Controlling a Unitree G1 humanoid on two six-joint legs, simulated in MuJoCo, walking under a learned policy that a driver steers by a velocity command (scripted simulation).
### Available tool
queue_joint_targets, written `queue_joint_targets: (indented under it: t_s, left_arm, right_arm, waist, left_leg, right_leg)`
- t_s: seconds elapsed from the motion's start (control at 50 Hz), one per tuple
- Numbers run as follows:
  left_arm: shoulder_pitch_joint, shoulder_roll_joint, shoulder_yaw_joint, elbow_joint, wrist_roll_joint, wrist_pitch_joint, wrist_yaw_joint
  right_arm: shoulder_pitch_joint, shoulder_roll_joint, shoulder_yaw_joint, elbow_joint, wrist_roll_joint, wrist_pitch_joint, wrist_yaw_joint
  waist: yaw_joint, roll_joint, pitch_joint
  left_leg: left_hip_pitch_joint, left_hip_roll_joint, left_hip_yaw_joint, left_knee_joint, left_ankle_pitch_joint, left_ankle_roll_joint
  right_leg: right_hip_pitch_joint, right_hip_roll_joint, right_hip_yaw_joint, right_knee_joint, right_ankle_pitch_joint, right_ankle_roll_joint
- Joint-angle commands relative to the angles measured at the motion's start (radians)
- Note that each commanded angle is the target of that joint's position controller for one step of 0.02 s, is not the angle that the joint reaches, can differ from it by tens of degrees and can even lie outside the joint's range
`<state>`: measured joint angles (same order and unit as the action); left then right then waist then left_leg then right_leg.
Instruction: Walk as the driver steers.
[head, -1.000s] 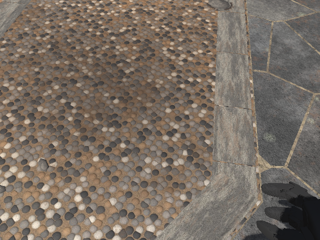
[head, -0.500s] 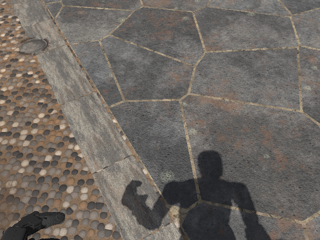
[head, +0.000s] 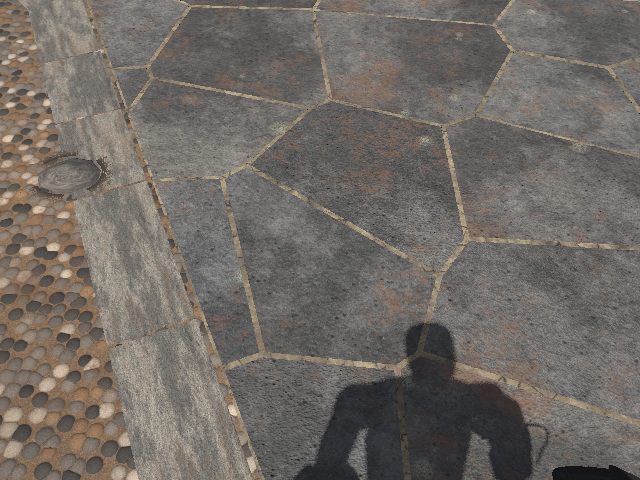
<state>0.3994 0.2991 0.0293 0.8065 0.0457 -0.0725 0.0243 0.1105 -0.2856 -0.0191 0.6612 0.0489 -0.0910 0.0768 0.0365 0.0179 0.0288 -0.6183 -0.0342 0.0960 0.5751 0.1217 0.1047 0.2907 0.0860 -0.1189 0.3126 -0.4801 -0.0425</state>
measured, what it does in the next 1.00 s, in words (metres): walks ahead, turning left: right foot, then left foot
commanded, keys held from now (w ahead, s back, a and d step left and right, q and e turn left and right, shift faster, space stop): w+q+shift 0.68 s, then shift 0.32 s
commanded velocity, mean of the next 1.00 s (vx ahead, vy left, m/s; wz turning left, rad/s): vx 0.85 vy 0.00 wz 0.77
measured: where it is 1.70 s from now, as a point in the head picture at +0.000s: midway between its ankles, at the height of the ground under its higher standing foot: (226, 296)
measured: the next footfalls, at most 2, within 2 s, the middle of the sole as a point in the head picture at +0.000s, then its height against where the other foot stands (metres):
right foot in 0.44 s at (368, 391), level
left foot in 0.88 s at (179, 320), level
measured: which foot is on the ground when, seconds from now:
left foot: down 0.00-0.46, up 0.48-0.86, down 0.88-1.00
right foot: down 0.00-0.02, up 0.04-0.42, down 0.44-0.86, up 0.88-1.00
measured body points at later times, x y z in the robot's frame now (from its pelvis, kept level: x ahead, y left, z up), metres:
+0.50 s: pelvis +0.47 +0.02 +0.01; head +0.50 +0.05 +0.46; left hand +0.61 +0.34 -0.03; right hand +0.62 -0.23 -0.10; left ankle +0.24 +0.04 -0.63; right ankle +0.64 -0.06 -0.70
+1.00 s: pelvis +0.77 +0.24 +0.02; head +0.80 +0.28 +0.46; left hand +0.62 +0.48 -0.11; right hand +1.09 +0.22 -0.07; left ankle +0.81 +0.37 -0.70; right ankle +0.79 +0.02 -0.59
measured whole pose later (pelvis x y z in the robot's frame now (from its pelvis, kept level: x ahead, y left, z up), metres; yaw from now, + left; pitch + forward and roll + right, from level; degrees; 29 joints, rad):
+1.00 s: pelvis +0.77 +0.24 +0.02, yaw +48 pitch +1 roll -1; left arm 0.27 0.30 0.02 0.79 -0.02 -0.07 0.01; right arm 0.10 -0.28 -0.02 0.62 -0.01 -0.04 0.04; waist 0.03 0.00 0.10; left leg -0.49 -0.09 0.02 0.58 -0.10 0.10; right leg -0.33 -0.03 0.04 1.29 -0.52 0.05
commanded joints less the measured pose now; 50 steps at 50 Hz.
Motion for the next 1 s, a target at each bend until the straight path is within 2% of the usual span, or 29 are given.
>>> queue_joint_targets:
  t_s: [0.02, 0.04, 0.06, 0.08, 0.1, 0.14, 0.18, 0.24, 0.28, 0.38, 0.42, 0.44, 0.46, 0.48, 0.5, 0.54, 0.58, 0.62, 0.72, 0.76, 0.8, 0.86, 0.88, 0.9, 0.92, 0.94, 0.96, 0.98, 1.0]
  left_arm:
    - [-0.23, 0.19, 0.05, -0.121, 0.007, 0.005, 0.014]
    - [-0.063, -0.021, -0.002, -0.175, -0.028, -0.031, -0.014]
    - [-0.09, 0.057, -0.018, -0.21, -0.069, -0.083, -0.043]
    - [-0.212, 0.111, -0.006, -0.242, -0.091, -0.105, -0.053]
    - [-0.253, 0.1, -0.008, -0.258, -0.077, -0.112, -0.051]
    - [-0.211, 0.086, -0.006, -0.232, -0.032, -0.095, -0.038]
    - [-0.203, 0.104, 0.002, -0.224, -0.023, -0.072, -0.023]
    - [-0.381, 0.057, -0.013, -0.3, -0.004, -0.066, -0.014]
    - [-0.466, 0.012, -0.021, -0.333, -0.014, -0.07, -0.019]
    - [-0.52, 0.094, 0.028, -0.361, -0.077, -0.088, -0.018]
    - [-0.34, 0.159, 0.068, -0.33, -0.089, -0.099, -0.014]
    - [-0.087, 0.178, 0.082, -0.29, -0.094, -0.089, -0.005]
    - [0.068, 0.229, 0.087, -0.259, -0.061, -0.078, -0.006]
    - [0.084, 0.246, 0.094, -0.224, -0.062, -0.072, -0.028]
    - [0.012, 0.144, 0.08, -0.26, -0.057, -0.059, -0.019]
    - [-0.028, 0.114, 0.069, -0.22, -0.03, -0.039, -0.012]
    - [-0.082, 0.068, 0.054, -0.179, -0.021, -0.044, -0.016]
    - [-0.106, 0.028, 0.044, -0.142, -0.049, -0.047, -0.028]
    - [-0.188, 0.101, 0.058, -0.11, -0.042, -0.052, -0.021]
    - [-0.123, 0.139, 0.061, -0.08, -0.045, -0.051, -0.013]
    - [-0.06, 0.216, 0.074, -0.047, -0.057, -0.051, -0.012]
    - [-0.077, 0.245, 0.075, -0.042, -0.078, -0.026, -0.004]
    - [-0.074, 0.212, 0.064, -0.055, -0.077, -0.027, -0.002]
    - [0.121, 0.051, 0.018, -0.069, -0.011, -0.03, -0.02]
    - [0.165, 0.14, 0.01, -0.032, -0.049, -0.042, -0.036]
    - [0.014, 0.192, 0.028, -0.056, -0.074, -0.031, -0.033]
    - [-0.056, 0.159, 0.02, -0.093, -0.074, -0.023, -0.019]
    - [-0.089, 0.144, 0.018, -0.084, -0.063, -0.01, -0.004]
    - [-0.07, 0.142, 0.021, -0.08, -0.06, 0.009, 0.004]
  right_arm:
    - [0.579, -0.239, -0.095, 0.071, 0.0, 0.039, -0.032]
    - [0.502, -0.259, -0.092, 0.065, -0.023, 0.024, -0.033]
    - [0.429, -0.182, -0.08, 0.017, -0.042, 0.021, -0.038]
    - [0.401, -0.144, -0.073, -0.003, -0.056, 0.012, -0.045]
    - [0.342, -0.132, -0.068, 0.0, -0.059, 0.002, -0.035]
    - [0.223, -0.135, -0.067, -0.035, -0.054, -0.01, -0.038]
    - [0.196, -0.119, -0.062, -0.034, -0.033, -0.005, -0.047]
    - [0.234, -0.119, -0.061, -0.005, -0.013, -0.003, -0.074]
    - [0.271, -0.128, -0.067, 0.021, -0.008, 0.007, -0.083]
    - [0.317, -0.114, -0.076, 0.067, 0.005, 0.023, -0.094]
    - [0.279, -0.137, -0.085, 0.061, -0.013, 0.037, -0.092]
    - [0.224, -0.118, -0.072, 0.029, -0.046, 0.043, -0.083]
    - [0.36, 0.026, -0.035, 0.005, -0.048, 0.04, -0.076]
    - [0.41, 0.006, -0.005, -0.034, 0.017, 0.032, -0.076]
    - [0.313, -0.076, -0.022, -0.019, 0.026, 0.039, -0.087]
    - [0.107, -0.117, -0.035, -0.06, -0.03, 0.039, -0.079]
    - [0.091, -0.079, -0.039, -0.086, -0.017, 0.052, -0.065]
    - [0.095, -0.034, -0.029, -0.108, 0.005, 0.074, -0.057]
    - [-0.011, -0.037, -0.016, -0.15, -0.029, 0.062, -0.039]
    - [-0.092, -0.021, -0.011, -0.159, -0.045, 0.036, -0.018]
    - [-0.093, -0.05, -0.026, -0.165, -0.039, 0.02, 0.001]
    - [0.197, -0.162, -0.085, -0.092, -0.046, 0.031, -0.01]
    - [0.29, -0.202, -0.099, -0.064, -0.057, 0.044, -0.031]
    - [0.227, -0.282, -0.088, -0.082, -0.087, 0.045, -0.05]
    - [0.25, -0.219, -0.072, -0.115, -0.098, 0.037, -0.044]
    - [0.213, -0.202, -0.072, -0.104, -0.081, 0.04, -0.036]
    - [0.141, -0.173, -0.065, -0.088, -0.05, 0.036, -0.035]
    - [0.089, -0.134, -0.052, -0.085, -0.039, 0.033, -0.04]
    - [0.06, -0.126, -0.049, -0.079, -0.055, 0.03, -0.043]
  waist:
    - [-0.366, -0.012, -0.215]
    - [-0.149, 0.446, -0.257]
    - [-0.17, 0.243, -0.363]
    - [-0.168, 0.093, -0.221]
    - [-0.094, -0.112, -0.092]
    - [-0.005, -0.119, -0.005]
    - [0.018, -0.08, 0.043]
    - [-0.048, -0.032, 0.105]
    - [-0.101, 0.016, 0.08]
    - [-0.121, 0.082, 0.026]
    - [-0.003, 0.098, -0.105]
    - [0.128, 0.113, -0.29]
    - [0.072, -0.192, -0.474]
    - [0.048, -0.541, -0.545]
    - [0.093, -0.37, -0.361]
    - [0.099, -0.037, -0.104]
    - [0.03, -0.063, -0.015]
    - [-0.009, -0.105, 0.021]
    - [-0.046, -0.028, 0.142]
    - [-0.006, 0.026, 0.133]
    - [-0.018, -0.039, 0.073]
    - [-0.202, -0.107, -0.111]
    - [-0.247, -0.041, -0.152]
    - [-0.064, 0.287, -0.304]
    - [-0.13, 0.159, -0.632]
    - [-0.156, 0.035, -0.536]
    - [-0.106, -0.022, -0.351]
    - [-0.074, -0.066, -0.23]
    - [-0.034, -0.055, -0.182]
  left_leg:
    - [0.73, 0.007, -0.115, 0.065, -0.143, 0.097]
    - [1.089, 0.204, -0.622, 0.027, -0.443, 0.323]
    - [1.086, 0.278, -0.984, -0.262, -0.897, 0.337]
    - [0.939, 0.271, -0.959, -0.345, -0.892, 0.269]
    - [0.734, 0.245, -0.9, -0.378, -0.797, 0.235]
    - [0.487, 0.142, -0.745, -0.388, -0.595, 0.243]
    - [0.363, 0.077, -0.621, -0.397, -0.45, 0.233]
    - [0.187, 0.003, -0.494, -0.403, -0.271, 0.2]
    - [0.125, -0.03, -0.463, -0.385, -0.281, 0.143]
    - [0.392, 0.017, -0.586, -0.237, -0.262, 0.08]
    - [0.491, 0.014, -0.565, 0.004, 0.05, 0.035]
    - [0.399, 0.01, -0.515, 0.271, 0.082, 0.003]
    - [0.077, -0.101, -0.402, 0.636, -0.498, -0.032]
    - [-0.168, -0.045, -0.313, 0.871, -0.656, -0.046]
    - [-0.26, 0.03, -0.282, 0.918, -0.555, -0.051]
    - [-0.238, 0.088, -0.212, 0.858, -0.467, -0.046]
    - [-0.176, 0.156, -0.218, 0.795, -0.438, -0.039]
    - [-0.191, 0.199, -0.208, 0.78, -0.452, -0.034]
    - [-0.125, 0.178, -0.147, 0.479, -0.171, -0.075]
    - [0.048, 0.098, -0.048, 0.235, -0.023, -0.062]
    - [0.17, 0.019, -0.014, 0.116, 0.001, -0.034]
    - [0.505, -0.053, -0.03, -0.012, 0.004, 0.053]
    - [0.71, 0.011, -0.125, -0.068, 0.185, 0.077]
    - [1.055, 0.324, -0.484, 0.118, 0.876, 0.232]
    - [1.126, 0.465, -0.772, 0.02, 0.74, 0.371]
    - [0.979, 0.382, -0.663, -0.058, 0.605, 0.314]
    - [0.817, 0.333, -0.565, -0.1, 0.46, 0.266]
    - [0.653, 0.297, -0.507, -0.141, 0.39, 0.231]
    - [0.505, 0.279, -0.462, -0.183, 0.373, 0.219]
  right_leg:
    - [-0.442, -0.157, -0.012, 0.971, 1.209, 0.028]
    - [-1.045, 0.045, 0.148, 1.434, -0.085, 0.116]
    - [-1.134, 0.017, 0.297, 1.373, 0.004, 0.029]
    - [-1.129, -0.033, 0.304, 1.246, 0.081, -0.023]
    - [-1.083, -0.068, 0.288, 1.121, 0.134, -0.04]
    - [-0.965, -0.119, 0.301, 0.969, 0.174, -0.013]
    - [-0.925, -0.15, 0.273, 0.84, 0.198, 0.033]
    - [-0.837, -0.121, 0.197, 0.533, 0.4, 0.093]
    - [-0.7, -0.075, 0.168, 0.35, 0.574, 0.108]
    - [-0.62, -0.053, 0.246, 0.12, 0.583, 0.11]
    - [-0.438, -0.056, 0.226, 0.117, 0.495, 0.069]
    - [-0.141, -0.155, 0.268, 0.239, 0.391, 0.026]
    - [0.257, -0.405, 0.655, 0.226, 0.081, -0.112]
    - [0.343, -0.557, 1.117, 0.046, -0.353, -0.193]
    - [0.212, -0.494, 1.016, -0.004, -0.422, -0.15]
    - [-0.087, -0.405, 0.669, -0.018, 0.003, -0.093]
    - [-0.264, -0.356, 0.487, -0.053, 0.192, -0.09]
    - [-0.339, -0.348, 0.374, -0.086, 0.264, -0.09]
    - [-0.525, -0.281, 0.075, -0.169, 0.592, -0.077]
    - [-0.542, -0.249, -0.003, -0.164, 0.779, -0.049]
    - [-0.427, -0.278, -0.011, -0.11, 1.041, -0.042]
    - [-0.347, -0.287, -0.033, 0.314, 1.326, -0.004]
    - [-0.496, -0.222, -0.042, 0.595, 1.02, 0.037]
    - [-0.834, -0.072, 0.003, 1.069, -0.208, 0.089]
    - [-0.862, -0.058, 0.261, 1.231, -0.224, 0.079]
    - [-0.854, -0.106, 0.249, 1.183, -0.131, 0.077]
    - [-0.918, -0.144, 0.218, 1.077, -0.057, 0.082]
    - [-0.917, -0.169, 0.199, 1.022, -0.019, 0.095]
    - [-0.845, -0.186, 0.203, 0.983, 0.015, 0.101]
